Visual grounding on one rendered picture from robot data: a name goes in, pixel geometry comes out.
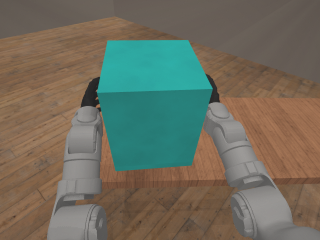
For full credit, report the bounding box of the robot right hand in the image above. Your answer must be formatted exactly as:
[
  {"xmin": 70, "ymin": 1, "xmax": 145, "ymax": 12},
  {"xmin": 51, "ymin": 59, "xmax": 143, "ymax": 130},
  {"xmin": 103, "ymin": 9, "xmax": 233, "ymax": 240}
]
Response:
[{"xmin": 206, "ymin": 74, "xmax": 220, "ymax": 104}]

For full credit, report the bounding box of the right robot forearm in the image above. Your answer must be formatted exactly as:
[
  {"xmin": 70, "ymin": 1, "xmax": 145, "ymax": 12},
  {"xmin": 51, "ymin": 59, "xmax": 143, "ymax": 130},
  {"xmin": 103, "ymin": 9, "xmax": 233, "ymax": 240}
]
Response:
[{"xmin": 203, "ymin": 102, "xmax": 293, "ymax": 221}]

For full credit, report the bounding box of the left robot upper arm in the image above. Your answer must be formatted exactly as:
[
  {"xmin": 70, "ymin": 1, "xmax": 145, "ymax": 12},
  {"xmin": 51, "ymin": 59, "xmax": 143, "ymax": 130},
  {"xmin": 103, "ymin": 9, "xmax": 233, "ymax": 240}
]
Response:
[{"xmin": 48, "ymin": 204, "xmax": 108, "ymax": 240}]

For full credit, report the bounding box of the table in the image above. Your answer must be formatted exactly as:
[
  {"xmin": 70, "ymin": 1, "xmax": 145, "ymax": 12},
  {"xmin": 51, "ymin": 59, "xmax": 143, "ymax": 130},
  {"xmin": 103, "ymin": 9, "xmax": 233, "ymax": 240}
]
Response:
[{"xmin": 96, "ymin": 97, "xmax": 320, "ymax": 189}]

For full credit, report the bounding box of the carton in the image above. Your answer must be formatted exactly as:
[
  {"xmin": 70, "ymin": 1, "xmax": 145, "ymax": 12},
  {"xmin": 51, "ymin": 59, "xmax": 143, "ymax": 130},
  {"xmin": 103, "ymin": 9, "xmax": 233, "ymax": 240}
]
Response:
[{"xmin": 97, "ymin": 40, "xmax": 213, "ymax": 171}]

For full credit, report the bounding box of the left robot forearm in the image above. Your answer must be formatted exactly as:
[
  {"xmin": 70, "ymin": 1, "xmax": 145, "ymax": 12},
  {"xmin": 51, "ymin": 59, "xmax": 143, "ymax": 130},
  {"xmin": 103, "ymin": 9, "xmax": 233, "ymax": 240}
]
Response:
[{"xmin": 47, "ymin": 106, "xmax": 103, "ymax": 240}]

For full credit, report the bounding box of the right robot upper arm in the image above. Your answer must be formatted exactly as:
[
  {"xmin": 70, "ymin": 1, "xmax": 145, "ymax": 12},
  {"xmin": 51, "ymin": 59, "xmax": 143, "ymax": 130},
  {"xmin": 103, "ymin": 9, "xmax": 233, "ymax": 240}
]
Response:
[{"xmin": 230, "ymin": 185, "xmax": 320, "ymax": 240}]

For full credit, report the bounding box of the robot left hand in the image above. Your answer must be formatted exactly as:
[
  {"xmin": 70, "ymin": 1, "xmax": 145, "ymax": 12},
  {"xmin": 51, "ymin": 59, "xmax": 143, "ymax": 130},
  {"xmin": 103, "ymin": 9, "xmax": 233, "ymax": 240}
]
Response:
[{"xmin": 81, "ymin": 77, "xmax": 101, "ymax": 112}]

